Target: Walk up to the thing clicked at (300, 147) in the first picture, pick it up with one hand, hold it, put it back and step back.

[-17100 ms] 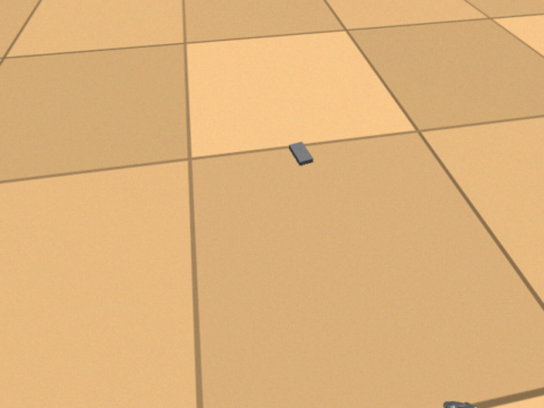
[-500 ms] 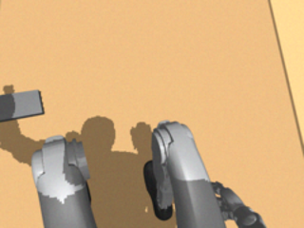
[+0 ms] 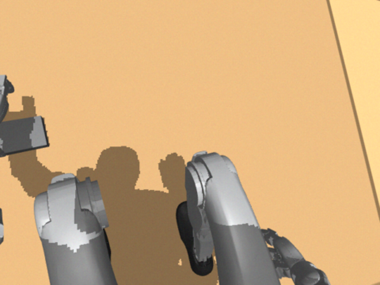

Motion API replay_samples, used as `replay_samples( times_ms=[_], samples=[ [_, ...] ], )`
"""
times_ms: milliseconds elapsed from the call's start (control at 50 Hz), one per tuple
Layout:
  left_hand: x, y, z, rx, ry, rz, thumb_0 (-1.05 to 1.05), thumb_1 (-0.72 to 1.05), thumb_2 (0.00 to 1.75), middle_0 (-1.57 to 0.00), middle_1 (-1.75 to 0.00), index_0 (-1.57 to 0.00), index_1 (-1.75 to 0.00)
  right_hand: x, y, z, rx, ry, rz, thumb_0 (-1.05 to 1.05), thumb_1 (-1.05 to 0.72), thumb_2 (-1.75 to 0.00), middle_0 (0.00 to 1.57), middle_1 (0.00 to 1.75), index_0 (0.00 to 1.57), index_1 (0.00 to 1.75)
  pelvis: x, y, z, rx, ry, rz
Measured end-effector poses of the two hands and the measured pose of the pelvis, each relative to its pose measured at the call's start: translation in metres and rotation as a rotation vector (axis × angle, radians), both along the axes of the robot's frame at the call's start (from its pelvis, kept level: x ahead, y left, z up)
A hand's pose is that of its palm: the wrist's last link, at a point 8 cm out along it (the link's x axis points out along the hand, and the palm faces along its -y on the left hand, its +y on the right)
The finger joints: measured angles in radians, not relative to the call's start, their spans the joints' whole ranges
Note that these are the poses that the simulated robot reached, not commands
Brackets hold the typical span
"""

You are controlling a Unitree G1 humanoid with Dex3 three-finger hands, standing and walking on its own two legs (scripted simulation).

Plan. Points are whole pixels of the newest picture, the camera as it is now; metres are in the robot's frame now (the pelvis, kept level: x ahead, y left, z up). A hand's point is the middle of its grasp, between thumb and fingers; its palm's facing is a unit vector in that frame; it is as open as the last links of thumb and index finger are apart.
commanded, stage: approach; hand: left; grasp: from above
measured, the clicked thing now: (11, 137) +0.43 +0.34 -0.30
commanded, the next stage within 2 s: rest palm in 0.34 s
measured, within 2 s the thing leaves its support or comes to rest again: neither
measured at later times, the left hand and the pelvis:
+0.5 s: hand out of the picture +0.41 +0.34 -0.20, palm faces -0.49 -0.13 -0.86, open 14.0 cm; pelvis +0.00 +0.00 +0.00, yaw +0 degrees
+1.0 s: hand (16, 136) +0.42 +0.31 -0.25, palm faces -0.42 -0.09 -0.90, open 14.2 cm; pelvis +0.00 +0.00 -0.02, yaw -3 degrees
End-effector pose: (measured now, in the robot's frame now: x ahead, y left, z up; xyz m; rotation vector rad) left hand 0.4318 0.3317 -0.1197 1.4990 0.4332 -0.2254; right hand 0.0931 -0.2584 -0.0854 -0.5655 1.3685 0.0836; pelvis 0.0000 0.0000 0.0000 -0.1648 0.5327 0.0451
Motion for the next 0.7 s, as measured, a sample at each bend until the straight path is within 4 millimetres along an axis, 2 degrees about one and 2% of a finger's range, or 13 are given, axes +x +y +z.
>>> replay_samples(
  times_ms=[80,160,260,380,520,700],
  samples=[
    [0.012,-0.019,0.005,-0.005,-0.024,0.010,0.00,-0.53,1.00,-0.09,-1.05,-0.09,-1.04,-0.007,-0.002,0.003,0.012,-0.008,-0.029,0.00,-0.91,-0.89,0.20,0.30,0.20,0.30,0.000,-0.001,0.004,0.003,0.012,-0.002],
    [0.015,-0.027,0.009,0.018,-0.003,0.046,0.00,-0.53,1.00,-0.09,-1.05,-0.09,-1.04,-0.017,-0.004,0.003,0.031,-0.001,-0.052,0.00,-0.91,-0.89,0.20,0.30,0.20,0.30,-0.001,-0.003,0.006,0.011,0.015,-0.006],
    [0.006,-0.018,0.009,0.038,0.061,0.111,0.00,-0.53,1.00,-0.10,-1.03,-0.10,-1.02,-0.027,-0.006,-0.002,0.048,0.018,-0.062,0.00,-0.91,-0.89,0.20,0.30,0.20,0.30,-0.004,-0.005,0.006,0.025,0.008,-0.010],
    [-0.011,0.003,-0.007,0.008,0.148,0.139,0.00,-0.52,0.98,-0.10,-1.03,-0.10,-1.02,-0.033,-0.008,-0.004,0.029,0.042,-0.030,0.00,-0.91,-0.89,0.20,0.30,0.20,0.30,-0.007,-0.005,0.001,0.028,-0.018,-0.007],
    [-0.010,0.015,-0.021,-0.030,0.097,0.065,0.00,-0.52,0.97,-0.10,-1.04,-0.11,-1.02,-0.029,-0.006,0.001,-0.023,0.087,0.011,0.00,-0.91,-0.89,0.20,0.30,0.20,0.30,-0.003,-0.002,-0.004,0.006,-0.026,-0.002],
    [-0.010,0.003,-0.047,-0.054,0.086,0.034,0.00,-0.53,1.00,-0.09,-1.00,-0.08,-1.00,-0.009,0.001,0.011,-0.039,0.053,0.070,0.00,-0.90,-0.90,0.20,0.30,0.20,0.30,0.001,0.003,-0.005,-0.024,-0.031,-0.015]
  ],
)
